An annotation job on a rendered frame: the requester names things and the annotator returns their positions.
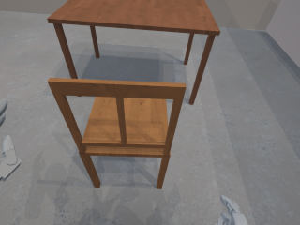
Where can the chair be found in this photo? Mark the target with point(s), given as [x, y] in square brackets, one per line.
[128, 119]

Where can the robot left hand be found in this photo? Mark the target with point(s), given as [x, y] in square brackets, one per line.
[10, 162]

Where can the robot right hand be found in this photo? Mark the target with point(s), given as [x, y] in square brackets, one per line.
[236, 218]

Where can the table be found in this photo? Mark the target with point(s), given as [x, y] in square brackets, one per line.
[178, 16]

